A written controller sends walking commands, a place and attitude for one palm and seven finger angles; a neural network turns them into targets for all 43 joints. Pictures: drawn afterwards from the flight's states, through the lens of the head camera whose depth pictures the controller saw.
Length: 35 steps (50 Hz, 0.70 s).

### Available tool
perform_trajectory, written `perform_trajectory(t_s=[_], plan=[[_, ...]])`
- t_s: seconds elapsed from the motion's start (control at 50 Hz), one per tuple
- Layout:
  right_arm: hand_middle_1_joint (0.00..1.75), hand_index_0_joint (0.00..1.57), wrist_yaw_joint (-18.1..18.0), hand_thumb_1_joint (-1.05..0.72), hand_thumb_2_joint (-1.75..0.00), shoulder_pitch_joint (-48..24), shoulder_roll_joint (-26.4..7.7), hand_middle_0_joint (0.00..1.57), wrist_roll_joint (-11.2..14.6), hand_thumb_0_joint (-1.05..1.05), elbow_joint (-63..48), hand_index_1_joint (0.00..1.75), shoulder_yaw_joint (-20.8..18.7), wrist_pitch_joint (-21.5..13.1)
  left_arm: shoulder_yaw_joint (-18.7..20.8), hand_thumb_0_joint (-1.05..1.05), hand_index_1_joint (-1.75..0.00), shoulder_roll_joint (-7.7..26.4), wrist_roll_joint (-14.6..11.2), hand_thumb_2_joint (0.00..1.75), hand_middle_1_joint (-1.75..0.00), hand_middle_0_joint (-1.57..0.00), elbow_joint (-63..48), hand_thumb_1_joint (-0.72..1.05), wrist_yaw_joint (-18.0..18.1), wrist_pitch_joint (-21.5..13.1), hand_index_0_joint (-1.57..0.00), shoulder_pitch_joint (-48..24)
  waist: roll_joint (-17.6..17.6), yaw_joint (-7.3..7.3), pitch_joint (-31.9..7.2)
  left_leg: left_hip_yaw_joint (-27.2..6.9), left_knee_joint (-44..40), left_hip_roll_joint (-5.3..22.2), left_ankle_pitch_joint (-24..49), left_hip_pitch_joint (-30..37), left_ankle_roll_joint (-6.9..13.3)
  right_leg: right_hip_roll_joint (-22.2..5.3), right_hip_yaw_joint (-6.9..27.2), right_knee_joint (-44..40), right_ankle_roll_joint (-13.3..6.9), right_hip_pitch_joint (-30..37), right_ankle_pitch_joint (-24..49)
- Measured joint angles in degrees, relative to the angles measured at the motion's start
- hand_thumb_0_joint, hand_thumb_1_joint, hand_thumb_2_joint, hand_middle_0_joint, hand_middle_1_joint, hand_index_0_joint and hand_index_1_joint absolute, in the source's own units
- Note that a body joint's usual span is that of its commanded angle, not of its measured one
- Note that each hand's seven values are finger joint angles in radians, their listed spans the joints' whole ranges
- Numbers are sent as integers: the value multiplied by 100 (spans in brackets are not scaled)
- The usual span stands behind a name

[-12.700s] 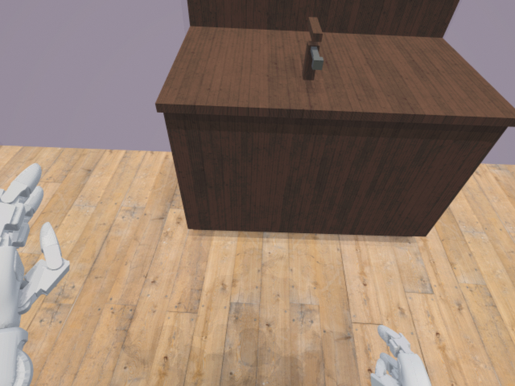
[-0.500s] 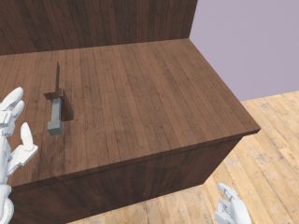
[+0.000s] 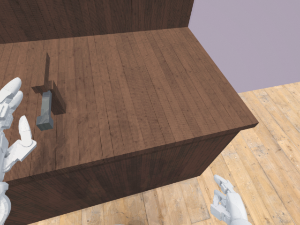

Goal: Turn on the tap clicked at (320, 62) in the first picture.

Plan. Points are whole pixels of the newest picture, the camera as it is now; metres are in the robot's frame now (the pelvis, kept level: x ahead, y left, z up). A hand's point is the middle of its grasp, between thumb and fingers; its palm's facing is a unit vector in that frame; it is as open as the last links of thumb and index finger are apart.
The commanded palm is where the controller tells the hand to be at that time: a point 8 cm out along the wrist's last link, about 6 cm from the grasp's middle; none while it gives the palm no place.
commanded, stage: come to a stop and stand still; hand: left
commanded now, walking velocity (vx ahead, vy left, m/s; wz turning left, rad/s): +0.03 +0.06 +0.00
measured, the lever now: (45, 122) +0.32 +0.29 +0.08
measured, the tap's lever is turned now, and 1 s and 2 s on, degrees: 0 0 0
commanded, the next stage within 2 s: look again from close up in 0.90 s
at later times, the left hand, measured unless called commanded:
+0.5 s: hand (34, 137) +0.24 +0.25 +0.16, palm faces +0.36 -0.86 -0.36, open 7.4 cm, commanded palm +0.17 +0.29 +0.17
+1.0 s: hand out of the picture +0.26 +0.30 +0.19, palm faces +0.50 -0.77 -0.39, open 7.4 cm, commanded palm +0.16 +0.29 +0.17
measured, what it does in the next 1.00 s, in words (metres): stands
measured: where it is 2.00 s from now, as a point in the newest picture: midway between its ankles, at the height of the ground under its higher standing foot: outside the picture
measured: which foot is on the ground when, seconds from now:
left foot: down 0.00-1.00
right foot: down 0.00-1.00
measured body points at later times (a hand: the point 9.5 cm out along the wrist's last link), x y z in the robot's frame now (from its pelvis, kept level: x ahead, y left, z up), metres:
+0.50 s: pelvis +0.01 +0.01 +0.00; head +0.04 +0.02 +0.45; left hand +0.21 +0.29 +0.18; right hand +0.19 -0.23 -0.07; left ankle +0.05 +0.08 -0.74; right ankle -0.02 -0.12 -0.74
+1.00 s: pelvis +0.00 +0.01 -0.01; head +0.04 +0.04 +0.44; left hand +0.22 +0.34 +0.21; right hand +0.19 -0.20 -0.08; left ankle +0.05 +0.08 -0.74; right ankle -0.02 -0.12 -0.74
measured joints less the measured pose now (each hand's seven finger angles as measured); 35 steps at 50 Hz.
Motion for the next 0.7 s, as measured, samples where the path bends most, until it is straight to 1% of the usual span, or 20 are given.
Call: perform_trajectory(t_s=[0.04, 0.1, 0.16, 0.24, 0.3, 0.38, 0.48, 0.56, 0.64, 0.7], plan=[[30, 21, 18, -90, -90, -26, 2, 20, 7, 1, -36, 30, 4, -16, 25, 2, -30, 35, -4, 90, -30, -21, -78, 89, -25, -30, -21, 78, 64, -12, 61, -44, 61, 73, 7, -71, -39, 76, -34, -59, -41, -10, 62], [30, 21, 19, -90, -90, -5, -46, 20, 25, 1, -37, 30, 0, 25, 25, 1, -30, 32, -38, 90, -30, -21, -128, 89, -35, -32, -21, 260, 190, -13, 39, -98, 179, 182, -23, -183, -89, 189, -70, -158, -100, -22, 146], [30, 21, -22, -90, -90, 62, -137, 20, 49, 1, 47, 30, -26, 106, 2, 1, -30, -18, -63, 90, -30, -21, -74, 89, 8, 40, -21, 457, 293, -24, -81, -132, 308, 237, -104, -254, -119, 249, -87, -151, -141, -35, 135], [30, 21, -100, -90, -90, 182, -308, 20, 79, 1, 231, 30, -101, 205, -107, 1, -30, -162, -62, 90, -30, -21, 147, 88, 93, 199, -22, 489, 403, -22, -269, -206, 503, 213, -259, -264, -106, 261, -98, -40, -138, 0, 10], [30, 21, -132, -90, -90, 237, -391, 20, 99, 1, 360, 30, -162, 257, -176, 1, -30, -246, -49, 90, -30, -21, 320, 88, 146, 285, -22, 359, 386, -39, -347, -205, 568, 155, -352, -191, -67, 204, -103, 68, -101, 60, -113], [30, 20, -149, -90, -90, 199, -395, 20, 109, 1, 422, 30, -184, 276, -177, 2, -30, -245, -18, 90, -30, -21, 407, 89, 200, 317, -21, 155, 228, -69, -317, -134, 485, 41, -380, -23, -6, 82, -53, 183, -34, 130, -232], [30, 20, -110, -90, -90, 70, -271, 20, 115, 1, 270, 30, -138, 229, -105, 2, -30, -83, 8, 90, -30, -21, 188, 89, 204, 250, -21, 53, 11, -138, -219, -52, 311, -89, -312, 94, 69, -55, 7, 271, 37, 119, -292], [30, 20, -57, -90, -90, 11, -167, 20, 105, 1, 130, 30, -81, 193, -59, 2, -30, 38, 17, 90, -30, -21, -20, 89, 161, 144, -21, 168, -2, -177, -214, -60, 242, -120, -270, 73, 98, -84, -4, 141, 70, 135, -225], [30, 20, -37, -90, -90, 20, -90, 20, 91, 1, 88, 30, -17, 194, 5, 1, -30, 114, 9, 90, -30, -21, -67, 89, 125, 91, -21, 349, 30, -144, -243, -75, 167, -149, -231, 60, 122, -108, -21, 1, 98, 159, -152], [30, 21, -41, -90, -90, 59, -63, 20, 81, 1, 110, 30, 17, 206, 17, 1, -30, 96, -1, 90, -30, -21, 28, 89, 119, 117, -21, 392, 61, -70, -254, -82, 110, -175, -202, 76, 140, -133, -30, -67, 119, 185, -121]])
